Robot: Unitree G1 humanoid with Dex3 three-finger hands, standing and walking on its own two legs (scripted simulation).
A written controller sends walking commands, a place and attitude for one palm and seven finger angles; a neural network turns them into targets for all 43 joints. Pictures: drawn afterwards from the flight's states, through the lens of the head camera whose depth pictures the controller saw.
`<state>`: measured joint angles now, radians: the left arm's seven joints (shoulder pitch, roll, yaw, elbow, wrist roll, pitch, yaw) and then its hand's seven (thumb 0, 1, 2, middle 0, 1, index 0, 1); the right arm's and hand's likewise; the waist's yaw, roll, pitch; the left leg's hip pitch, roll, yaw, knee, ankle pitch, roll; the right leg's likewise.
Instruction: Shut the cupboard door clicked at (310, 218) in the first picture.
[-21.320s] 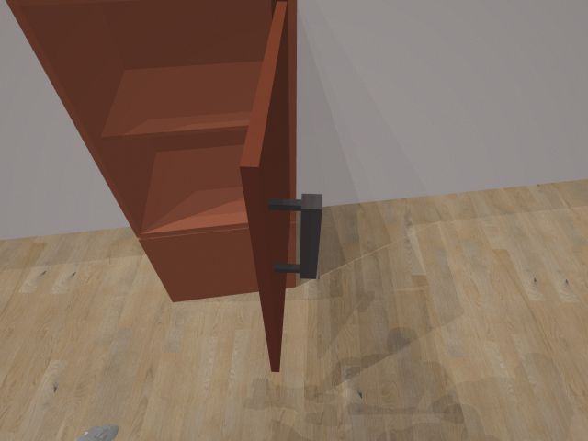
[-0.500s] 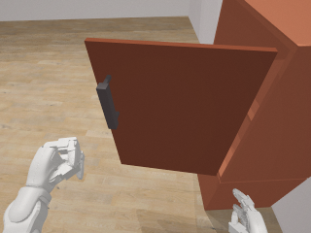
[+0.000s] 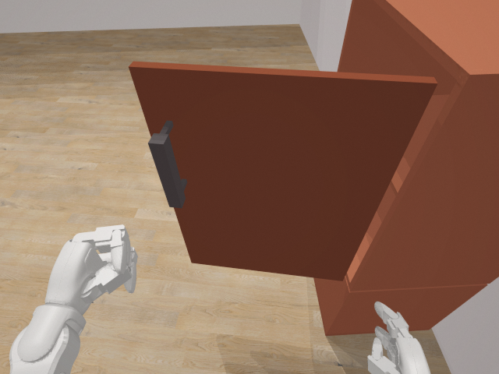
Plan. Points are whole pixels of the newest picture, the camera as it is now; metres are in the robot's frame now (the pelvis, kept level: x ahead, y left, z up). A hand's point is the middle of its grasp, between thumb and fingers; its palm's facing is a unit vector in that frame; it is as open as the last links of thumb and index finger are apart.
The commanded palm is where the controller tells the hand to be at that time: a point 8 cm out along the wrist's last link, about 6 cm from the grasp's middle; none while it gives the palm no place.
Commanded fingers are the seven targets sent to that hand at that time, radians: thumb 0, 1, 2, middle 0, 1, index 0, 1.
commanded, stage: bring the fist close to the handle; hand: left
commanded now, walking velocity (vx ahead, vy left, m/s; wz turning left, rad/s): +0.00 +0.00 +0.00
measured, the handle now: (172, 165) +0.43 +0.18 +0.10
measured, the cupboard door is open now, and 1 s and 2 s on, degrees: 79 79 76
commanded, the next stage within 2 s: push the door shut along its arc in 1.34 s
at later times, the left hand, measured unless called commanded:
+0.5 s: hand (147, 240) +0.28 +0.18 +0.10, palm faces -0.03 -1.00 -0.06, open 3.1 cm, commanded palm +0.25 +0.22 +0.11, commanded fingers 0.00 0.90 0.90 -1.30 -1.50 -1.30 -1.50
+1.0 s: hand (171, 216) +0.32 +0.15 +0.11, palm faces -0.04 -1.00 -0.04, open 3.1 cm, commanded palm +0.29 +0.20 +0.11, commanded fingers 0.00 0.90 0.90 -1.30 -1.50 -1.30 -1.50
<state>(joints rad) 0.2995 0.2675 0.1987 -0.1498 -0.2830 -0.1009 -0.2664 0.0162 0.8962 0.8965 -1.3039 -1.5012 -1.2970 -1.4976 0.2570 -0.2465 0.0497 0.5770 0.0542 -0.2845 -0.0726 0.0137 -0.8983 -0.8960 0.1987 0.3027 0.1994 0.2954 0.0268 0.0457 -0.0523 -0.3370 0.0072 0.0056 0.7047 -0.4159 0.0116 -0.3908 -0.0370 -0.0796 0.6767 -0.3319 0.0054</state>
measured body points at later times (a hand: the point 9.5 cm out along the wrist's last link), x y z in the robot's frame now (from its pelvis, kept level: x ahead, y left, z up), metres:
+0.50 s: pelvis +0.00 +0.00 +0.00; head +0.02 -0.02 +0.45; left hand +0.27 +0.23 +0.11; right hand +0.17 -0.24 -0.08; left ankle -0.03 +0.11 -0.72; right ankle +0.01 -0.12 -0.72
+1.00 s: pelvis +0.00 +0.00 +0.00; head +0.02 -0.02 +0.45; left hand +0.32 +0.21 +0.11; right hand +0.16 -0.24 -0.08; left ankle -0.03 +0.11 -0.72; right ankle +0.01 -0.12 -0.72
